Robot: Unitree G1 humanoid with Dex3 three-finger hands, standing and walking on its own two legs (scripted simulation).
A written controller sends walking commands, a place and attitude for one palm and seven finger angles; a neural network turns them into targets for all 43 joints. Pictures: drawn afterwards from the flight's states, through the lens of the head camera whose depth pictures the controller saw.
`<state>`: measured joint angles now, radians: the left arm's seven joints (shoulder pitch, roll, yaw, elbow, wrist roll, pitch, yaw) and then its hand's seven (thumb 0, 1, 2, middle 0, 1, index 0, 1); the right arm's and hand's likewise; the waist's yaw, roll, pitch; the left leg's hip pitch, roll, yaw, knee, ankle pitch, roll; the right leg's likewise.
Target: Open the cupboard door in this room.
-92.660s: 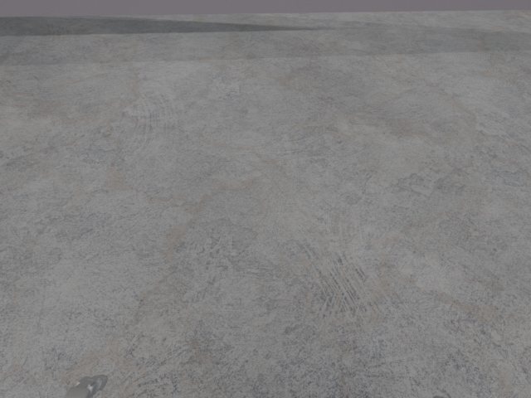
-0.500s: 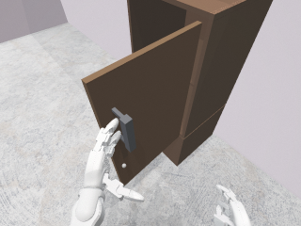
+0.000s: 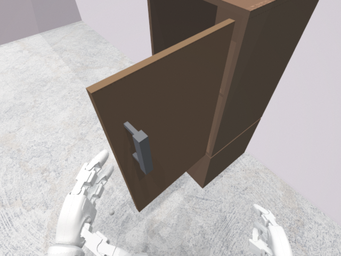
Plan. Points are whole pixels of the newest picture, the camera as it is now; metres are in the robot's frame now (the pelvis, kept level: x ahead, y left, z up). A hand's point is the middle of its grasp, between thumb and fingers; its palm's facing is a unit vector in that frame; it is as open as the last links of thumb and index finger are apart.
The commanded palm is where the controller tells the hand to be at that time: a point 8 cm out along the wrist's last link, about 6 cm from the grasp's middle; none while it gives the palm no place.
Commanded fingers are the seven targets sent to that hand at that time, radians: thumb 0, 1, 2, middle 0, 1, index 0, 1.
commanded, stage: slide the hand sideways off the handle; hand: left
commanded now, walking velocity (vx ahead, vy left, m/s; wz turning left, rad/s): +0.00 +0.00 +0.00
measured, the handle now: (138, 148) +0.33 +0.10 +0.09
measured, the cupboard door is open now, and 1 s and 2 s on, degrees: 93 93 93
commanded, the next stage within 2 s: draw the hand back to the body in 0.10 s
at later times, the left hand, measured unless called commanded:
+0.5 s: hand (82, 206) +0.19 +0.17 +0.11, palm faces +0.01 -1.00 -0.06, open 16.3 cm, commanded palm +0.15 +0.23 +0.12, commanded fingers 0.00 -0.50 0.30 -0.15 -0.30 -0.15 -0.30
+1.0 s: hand (35, 192) +0.19 +0.23 +0.16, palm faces +0.28 -0.90 -0.35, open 13.9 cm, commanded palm +0.15 +0.28 +0.18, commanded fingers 0.00 0.23 0.62 -0.18 -0.30 -0.18 -0.30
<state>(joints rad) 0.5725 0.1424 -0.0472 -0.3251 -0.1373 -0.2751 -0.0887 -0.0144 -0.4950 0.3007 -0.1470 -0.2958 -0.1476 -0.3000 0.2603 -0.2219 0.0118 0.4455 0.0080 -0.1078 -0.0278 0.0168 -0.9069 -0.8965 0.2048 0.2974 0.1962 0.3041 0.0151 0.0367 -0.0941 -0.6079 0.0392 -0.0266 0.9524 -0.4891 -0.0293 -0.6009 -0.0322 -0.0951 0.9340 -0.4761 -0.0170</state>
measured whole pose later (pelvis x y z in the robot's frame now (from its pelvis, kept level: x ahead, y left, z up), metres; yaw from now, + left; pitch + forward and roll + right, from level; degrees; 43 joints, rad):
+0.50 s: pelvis -0.01 +0.01 +0.00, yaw +0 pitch +6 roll -2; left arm 0.55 0.21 0.08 -0.39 -0.22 -0.16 -0.13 -0.01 -0.49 0.30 -0.15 -0.30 -0.15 -0.30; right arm 0.28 -0.21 0.04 0.45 0.04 -0.14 -0.06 0.02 -0.91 -0.90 0.21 0.30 0.20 0.30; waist 0.01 0.05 -0.11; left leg -0.57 0.04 -0.02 0.95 -0.48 -0.01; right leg -0.56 -0.03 -0.09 0.90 -0.45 0.00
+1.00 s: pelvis +0.01 +0.03 +0.04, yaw -1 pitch +0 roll -1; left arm 0.56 0.30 0.15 -0.47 -0.04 -0.04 0.12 -0.01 -0.09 0.48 -0.17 -0.30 -0.17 -0.30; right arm 0.24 -0.21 0.07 0.54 0.01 -0.15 -0.10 0.02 -0.91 -0.90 0.21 0.30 0.20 0.30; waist 0.05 0.05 -0.02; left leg -0.28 0.02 0.00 0.65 -0.37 0.01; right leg -0.26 -0.04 -0.07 0.60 -0.33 0.02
